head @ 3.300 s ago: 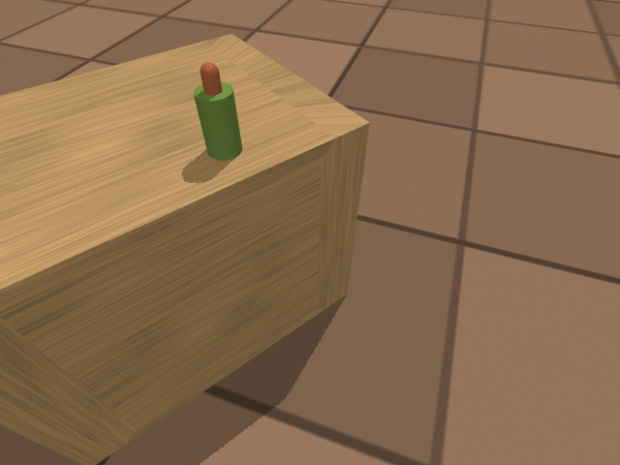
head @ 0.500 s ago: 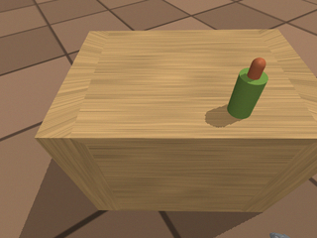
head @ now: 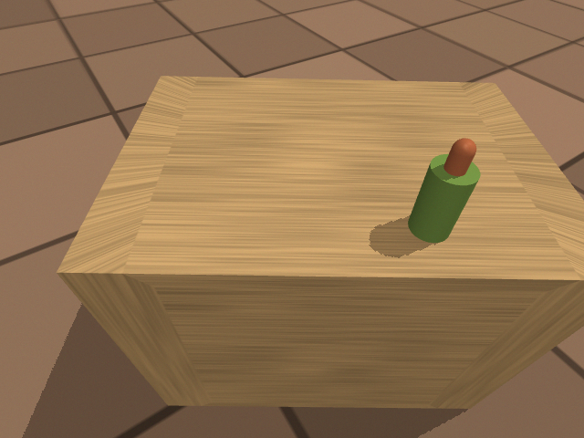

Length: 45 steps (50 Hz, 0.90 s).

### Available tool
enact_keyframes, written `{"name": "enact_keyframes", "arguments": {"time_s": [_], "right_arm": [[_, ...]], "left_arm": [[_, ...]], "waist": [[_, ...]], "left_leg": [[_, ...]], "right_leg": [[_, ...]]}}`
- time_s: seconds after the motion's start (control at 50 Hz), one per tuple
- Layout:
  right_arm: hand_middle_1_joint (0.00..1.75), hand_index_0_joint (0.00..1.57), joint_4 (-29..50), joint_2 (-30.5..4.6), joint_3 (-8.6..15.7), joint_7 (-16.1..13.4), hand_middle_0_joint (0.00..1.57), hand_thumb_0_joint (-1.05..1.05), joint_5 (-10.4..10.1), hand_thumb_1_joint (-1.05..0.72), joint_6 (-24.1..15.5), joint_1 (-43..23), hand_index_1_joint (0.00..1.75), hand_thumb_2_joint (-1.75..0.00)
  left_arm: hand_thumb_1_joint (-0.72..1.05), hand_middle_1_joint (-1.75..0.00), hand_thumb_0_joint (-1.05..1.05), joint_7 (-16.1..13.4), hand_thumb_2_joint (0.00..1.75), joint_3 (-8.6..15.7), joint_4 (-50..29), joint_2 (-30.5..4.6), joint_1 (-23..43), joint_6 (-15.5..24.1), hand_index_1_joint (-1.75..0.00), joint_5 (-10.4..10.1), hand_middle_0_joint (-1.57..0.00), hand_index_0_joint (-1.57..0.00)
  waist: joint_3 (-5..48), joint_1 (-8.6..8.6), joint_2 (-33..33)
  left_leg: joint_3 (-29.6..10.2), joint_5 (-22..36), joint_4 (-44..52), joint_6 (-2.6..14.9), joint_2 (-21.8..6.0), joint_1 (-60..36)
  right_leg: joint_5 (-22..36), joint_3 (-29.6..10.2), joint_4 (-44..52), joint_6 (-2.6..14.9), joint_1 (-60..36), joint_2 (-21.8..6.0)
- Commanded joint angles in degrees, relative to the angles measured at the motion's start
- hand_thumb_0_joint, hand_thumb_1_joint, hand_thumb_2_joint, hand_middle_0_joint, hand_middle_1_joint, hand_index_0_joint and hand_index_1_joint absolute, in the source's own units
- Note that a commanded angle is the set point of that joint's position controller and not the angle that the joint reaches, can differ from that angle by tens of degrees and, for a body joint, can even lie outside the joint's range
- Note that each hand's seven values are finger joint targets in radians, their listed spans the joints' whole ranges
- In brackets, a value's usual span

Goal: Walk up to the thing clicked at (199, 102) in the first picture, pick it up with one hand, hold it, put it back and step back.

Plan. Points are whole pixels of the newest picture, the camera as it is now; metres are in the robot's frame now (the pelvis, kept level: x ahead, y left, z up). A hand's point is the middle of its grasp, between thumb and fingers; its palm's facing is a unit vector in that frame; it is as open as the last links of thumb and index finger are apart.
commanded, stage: walk up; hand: right
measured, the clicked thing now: (446, 188) +0.48 -0.24 +0.07
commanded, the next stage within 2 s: stand in 0.96 s
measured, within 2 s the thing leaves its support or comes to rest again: neither
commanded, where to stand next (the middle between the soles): +0.07 -0.01 m, yaw -2 degrees
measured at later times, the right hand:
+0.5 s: hand out of the picture +0.09 -0.26 -0.15, palm faces +0.01 +0.94 -0.35, open 7.4 cm
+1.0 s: hand out of the picture +0.09 -0.26 -0.15, palm faces +0.02 +0.94 -0.33, open 7.4 cm
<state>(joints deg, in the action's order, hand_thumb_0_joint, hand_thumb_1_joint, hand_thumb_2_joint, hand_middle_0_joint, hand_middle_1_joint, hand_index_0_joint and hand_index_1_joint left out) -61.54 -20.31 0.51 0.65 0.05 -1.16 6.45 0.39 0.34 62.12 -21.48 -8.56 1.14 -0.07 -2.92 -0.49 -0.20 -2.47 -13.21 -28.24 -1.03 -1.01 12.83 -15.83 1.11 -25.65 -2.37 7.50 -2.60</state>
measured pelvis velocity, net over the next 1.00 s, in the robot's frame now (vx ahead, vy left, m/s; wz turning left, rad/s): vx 0.01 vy -0.01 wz -0.02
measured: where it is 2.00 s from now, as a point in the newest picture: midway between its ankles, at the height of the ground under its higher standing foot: outside the picture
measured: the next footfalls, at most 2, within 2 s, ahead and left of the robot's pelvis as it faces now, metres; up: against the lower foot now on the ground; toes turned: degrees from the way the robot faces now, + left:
none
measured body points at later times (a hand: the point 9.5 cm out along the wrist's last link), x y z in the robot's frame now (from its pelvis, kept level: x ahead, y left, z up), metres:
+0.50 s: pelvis +0.01 -0.01 +0.01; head +0.01 +0.00 +0.46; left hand +0.10 +0.30 -0.12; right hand +0.09 -0.31 -0.12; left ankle +0.02 +0.13 -0.74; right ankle -0.02 -0.15 -0.74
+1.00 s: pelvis +0.01 -0.01 +0.01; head +0.02 -0.01 +0.46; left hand +0.10 +0.30 -0.12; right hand +0.09 -0.31 -0.13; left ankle +0.02 +0.13 -0.74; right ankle -0.02 -0.15 -0.74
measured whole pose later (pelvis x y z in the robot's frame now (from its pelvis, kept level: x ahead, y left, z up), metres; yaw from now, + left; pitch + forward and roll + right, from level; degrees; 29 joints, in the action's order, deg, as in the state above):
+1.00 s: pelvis +0.01 -0.01 +0.01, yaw -1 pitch -3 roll +0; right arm -64.9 -19.6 0.7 0.2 0.3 -0.3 5.3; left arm 0.1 1.0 64.6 -20.4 -6.0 0.2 0.4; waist -3.0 0.0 0.2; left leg -1.2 -11.0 -21.4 -1.7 -1.5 7.9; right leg -13.9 0.1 -20.2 -2.0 3.8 -2.3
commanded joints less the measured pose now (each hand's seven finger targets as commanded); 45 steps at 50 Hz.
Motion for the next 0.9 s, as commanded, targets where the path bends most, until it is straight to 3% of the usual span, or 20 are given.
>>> {"name": "enact_keyframes", "arguments": {"time_s": [0.0, 0.26, 0.66, 0.88], "right_arm": [[0.30, 0.20, 3.00, -12.53, 3.03, -0.84, 0.20, 0.00, 0.02, -0.90, -0.74, -3.39, 0.30, -0.90], [0.30, 0.20, 0.98, -11.98, 2.75, -0.82, 0.20, 0.00, 0.40, -0.90, -0.41, -5.20, 0.30, -0.90], [0.30, 0.20, 0.18, -11.89, 2.55, -0.91, 0.20, 0.00, 0.60, -0.90, -0.31, -4.03, 0.30, -0.90], [0.30, 0.20, 0.40, -11.78, 2.68, -0.99, 0.20, 0.00, 0.60, -0.90, -0.29, -3.81, 0.30, -0.90]], "left_arm": [[0.90, -0.30, 0.00, -0.89, 0.90, 2.50, -2.58, -12.68, 3.24, 1.45, -0.30, 0.12, -0.20, -0.20], [0.90, -0.30, 0.00, -0.94, 0.90, 2.53, -1.23, -11.95, 5.89, 1.07, -0.30, 0.34, -0.20, -0.20], [0.90, -0.30, 0.00, -0.76, 0.90, 2.97, -1.06, -11.46, 6.61, 0.53, -0.30, 0.84, -0.20, -0.20], [0.90, -0.30, 0.00, -0.78, 0.90, 3.00, -1.01, -11.22, 5.48, 0.46, -0.30, 0.73, -0.20, -0.20]], "waist": [[5.07, 0.30, 0.41], [5.56, 0.24, -0.02], [4.55, 0.48, 1.18], [4.49, 0.44, 0.76]], "left_leg": [[-3.09, 12.94, 4.25, 3.10, -4.47, -4.08], [-2.03, 15.42, 6.79, 2.43, -4.72, -6.41], [-2.08, 9.75, 9.92, 2.33, -4.92, -5.04], [-1.69, 11.36, 9.60, 2.18, -4.74, -6.54]], "right_leg": [[11.62, -3.47, 4.97, 4.24, 0.20, -4.54], [13.93, -3.19, 6.62, 3.42, -1.79, -4.65], [9.27, -3.30, 8.09, 3.41, -2.99, -3.75], [10.76, -3.48, 8.20, 3.29, -1.99, -3.55]]}}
